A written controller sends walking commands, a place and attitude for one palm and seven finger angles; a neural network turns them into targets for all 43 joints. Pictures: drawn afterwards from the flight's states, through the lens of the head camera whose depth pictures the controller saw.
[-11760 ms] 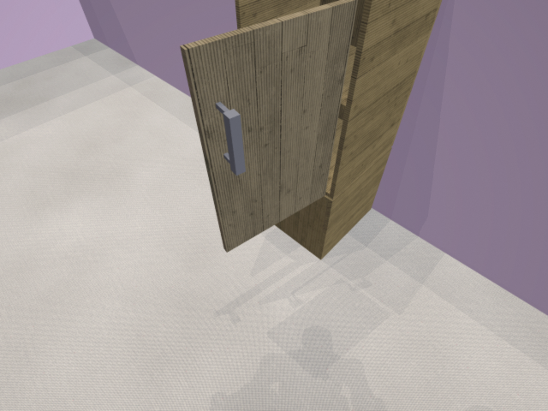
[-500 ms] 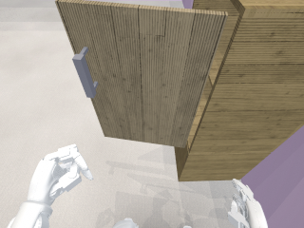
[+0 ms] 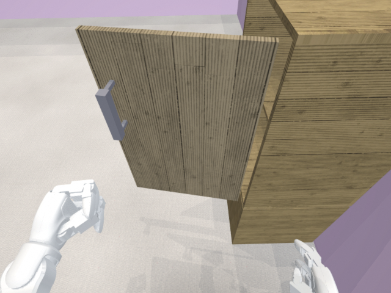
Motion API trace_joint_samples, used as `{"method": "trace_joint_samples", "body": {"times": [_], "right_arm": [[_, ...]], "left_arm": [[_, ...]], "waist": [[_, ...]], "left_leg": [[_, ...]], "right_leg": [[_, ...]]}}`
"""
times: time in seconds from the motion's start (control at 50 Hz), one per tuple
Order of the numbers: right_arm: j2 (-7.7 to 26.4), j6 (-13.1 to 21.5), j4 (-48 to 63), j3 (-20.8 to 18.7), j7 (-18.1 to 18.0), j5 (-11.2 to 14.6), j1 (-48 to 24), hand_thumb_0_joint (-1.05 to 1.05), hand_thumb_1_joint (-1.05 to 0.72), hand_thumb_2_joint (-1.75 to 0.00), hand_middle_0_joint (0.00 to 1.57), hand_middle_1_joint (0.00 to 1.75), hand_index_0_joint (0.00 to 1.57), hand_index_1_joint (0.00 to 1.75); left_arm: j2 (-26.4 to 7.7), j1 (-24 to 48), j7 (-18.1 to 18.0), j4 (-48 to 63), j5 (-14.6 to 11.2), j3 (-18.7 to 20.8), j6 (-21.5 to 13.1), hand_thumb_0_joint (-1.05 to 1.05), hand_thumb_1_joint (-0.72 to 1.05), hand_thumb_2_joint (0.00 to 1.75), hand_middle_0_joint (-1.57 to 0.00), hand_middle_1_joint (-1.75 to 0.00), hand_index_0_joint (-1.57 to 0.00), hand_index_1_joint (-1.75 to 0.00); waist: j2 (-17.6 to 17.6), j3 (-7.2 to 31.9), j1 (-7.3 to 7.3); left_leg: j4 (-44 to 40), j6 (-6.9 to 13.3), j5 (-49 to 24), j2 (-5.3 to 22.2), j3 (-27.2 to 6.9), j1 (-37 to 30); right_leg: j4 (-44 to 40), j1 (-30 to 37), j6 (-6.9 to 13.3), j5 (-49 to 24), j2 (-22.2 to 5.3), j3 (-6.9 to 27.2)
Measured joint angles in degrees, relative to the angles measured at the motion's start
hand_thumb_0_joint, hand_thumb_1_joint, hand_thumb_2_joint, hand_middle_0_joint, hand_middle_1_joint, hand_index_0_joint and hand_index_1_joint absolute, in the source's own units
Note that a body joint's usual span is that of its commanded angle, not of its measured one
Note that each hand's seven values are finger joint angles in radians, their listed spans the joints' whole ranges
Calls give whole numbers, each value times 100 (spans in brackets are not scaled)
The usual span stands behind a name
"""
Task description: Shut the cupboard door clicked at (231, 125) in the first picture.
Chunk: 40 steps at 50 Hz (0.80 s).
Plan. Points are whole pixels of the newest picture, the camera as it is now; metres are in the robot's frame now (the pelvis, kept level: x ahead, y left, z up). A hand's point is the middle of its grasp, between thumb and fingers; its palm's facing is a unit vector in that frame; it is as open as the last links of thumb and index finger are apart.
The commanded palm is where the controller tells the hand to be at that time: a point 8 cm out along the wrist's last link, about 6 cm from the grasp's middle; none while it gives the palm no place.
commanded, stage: raise the hand and make a fist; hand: left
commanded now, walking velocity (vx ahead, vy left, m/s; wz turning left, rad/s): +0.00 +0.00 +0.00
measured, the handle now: (115, 111) +0.49 +0.23 +0.10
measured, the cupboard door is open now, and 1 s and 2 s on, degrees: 79 79 79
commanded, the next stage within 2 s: bring the fist close to the handle in 0.30 s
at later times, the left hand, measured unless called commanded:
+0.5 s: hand (100, 217) +0.22 +0.18 +0.10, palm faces -0.05 -1.00 -0.07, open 3.1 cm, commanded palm +0.21 +0.23 +0.10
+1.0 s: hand (112, 171) +0.32 +0.19 +0.10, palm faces -0.07 -1.00 -0.06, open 3.1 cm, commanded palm +0.30 +0.24 +0.10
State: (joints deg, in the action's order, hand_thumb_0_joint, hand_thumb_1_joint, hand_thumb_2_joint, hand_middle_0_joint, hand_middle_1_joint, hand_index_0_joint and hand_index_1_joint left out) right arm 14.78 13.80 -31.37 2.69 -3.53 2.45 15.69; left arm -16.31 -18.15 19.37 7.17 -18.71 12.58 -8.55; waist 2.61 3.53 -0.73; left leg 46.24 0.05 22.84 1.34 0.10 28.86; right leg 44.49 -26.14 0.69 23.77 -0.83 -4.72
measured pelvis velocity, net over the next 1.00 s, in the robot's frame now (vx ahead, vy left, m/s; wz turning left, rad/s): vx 0.00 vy -0.01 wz -0.02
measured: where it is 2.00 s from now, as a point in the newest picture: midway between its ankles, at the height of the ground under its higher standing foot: outside the picture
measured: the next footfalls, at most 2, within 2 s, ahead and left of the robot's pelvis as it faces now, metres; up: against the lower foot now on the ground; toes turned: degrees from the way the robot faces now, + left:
none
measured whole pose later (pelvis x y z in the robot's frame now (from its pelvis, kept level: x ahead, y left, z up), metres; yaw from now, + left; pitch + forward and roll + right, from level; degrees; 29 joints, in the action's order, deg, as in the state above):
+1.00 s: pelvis +0.00 -0.01 +0.01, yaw -1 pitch +6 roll +0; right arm 15.6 12.5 -35.9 1.6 -4.2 2.7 15.4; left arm -18.0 5.3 18.8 -16.8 -15.9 14.2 -10.4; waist 1.9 2.9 0.8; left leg 42.1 -0.4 20.6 1.2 1.3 27.1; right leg 42.5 -25.9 1.1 22.3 -0.8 -3.4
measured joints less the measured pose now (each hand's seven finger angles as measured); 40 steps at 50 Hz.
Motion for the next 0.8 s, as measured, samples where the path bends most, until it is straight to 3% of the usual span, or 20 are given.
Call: {"method": "trace_joint_samples", "body": {"times": [0.46, 0.6, 0.8], "right_arm": [[-11, 127, -104, -54, -14, -8, -103, 1, -90, -90, 20, 30, 20, 30], [2, 111, -227, -30, -59, -5, -155, 1, -90, -90, 20, 30, 20, 30], [21, -14, -336, -37, -94, 14, -129, 1, -90, -90, 20, 30, 20, 30]], "left_arm": [[99, -35, -68, -204, 70, -79, -253, 1, 90, 90, -130, -150, -130, -150], [61, 558, -68, -617, 127, -79, -252, 1, 90, 90, -130, -150, -130, -150], [-77, 1540, -58, -1535, 189, 42, -109, 1, 90, 90, -130, -150, -130, -150]], "waist": [[-7, -9, 4], [7, -54, -14], [-43, -65, 83]], "left_leg": [[-138, -54, -89, 14, 11, -129], [-135, -49, -111, -4, -12, -123], [-296, -46, -192, -10, 64, -171]], "right_leg": [[-36, 74, 52, -34, 18, 15], [-31, 80, 51, -46, 1, -7], [-119, 64, 48, -114, -3, 68]]}}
